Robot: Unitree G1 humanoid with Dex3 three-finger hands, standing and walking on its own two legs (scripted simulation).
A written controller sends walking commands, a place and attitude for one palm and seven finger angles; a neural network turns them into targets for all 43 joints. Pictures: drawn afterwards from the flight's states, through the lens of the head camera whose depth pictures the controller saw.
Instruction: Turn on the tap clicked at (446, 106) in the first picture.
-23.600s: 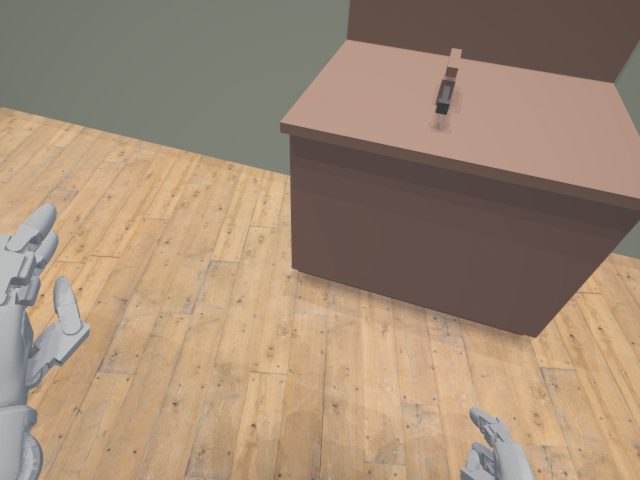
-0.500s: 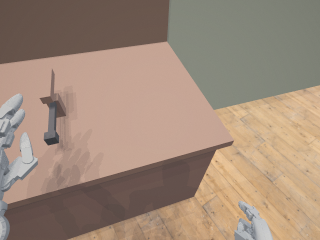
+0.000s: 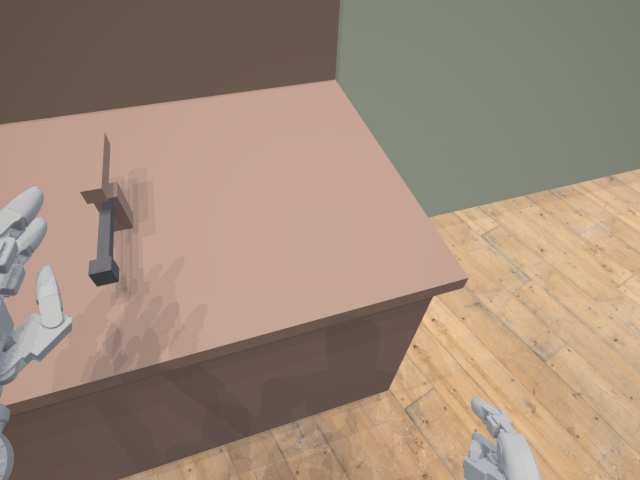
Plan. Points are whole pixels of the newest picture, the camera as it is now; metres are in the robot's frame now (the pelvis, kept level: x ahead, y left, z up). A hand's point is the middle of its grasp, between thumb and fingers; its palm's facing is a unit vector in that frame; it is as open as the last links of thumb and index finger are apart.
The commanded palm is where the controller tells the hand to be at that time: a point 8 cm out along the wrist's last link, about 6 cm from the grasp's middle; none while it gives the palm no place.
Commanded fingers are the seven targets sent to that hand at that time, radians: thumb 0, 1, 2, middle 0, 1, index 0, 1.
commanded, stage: shuffle to correct the standing spot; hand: left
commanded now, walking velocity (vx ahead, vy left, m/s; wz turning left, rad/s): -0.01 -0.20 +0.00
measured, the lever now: (104, 271) +0.36 +0.32 +0.03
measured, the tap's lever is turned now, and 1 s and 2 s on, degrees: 0 0 0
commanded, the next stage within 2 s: come to a stop and stand still in 0.80 s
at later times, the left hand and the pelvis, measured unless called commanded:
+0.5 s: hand (64, 329) +0.21 +0.24 +0.17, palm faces +0.34 -0.86 -0.39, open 7.4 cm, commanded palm +0.16 +0.28 +0.18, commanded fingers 0.00 0.90 0.90 -0.20 -0.30 -0.20 -0.30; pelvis +0.00 +0.00 +0.00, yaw +1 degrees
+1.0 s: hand (28, 310) +0.22 +0.27 +0.18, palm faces +0.38 -0.79 -0.48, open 7.4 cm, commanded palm +0.15 +0.27 +0.18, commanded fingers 0.00 0.90 0.90 -0.20 -0.30 -0.20 -0.30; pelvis -0.01 -0.01 +0.00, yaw +1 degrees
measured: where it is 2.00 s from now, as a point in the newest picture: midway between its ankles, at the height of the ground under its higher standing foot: outside the picture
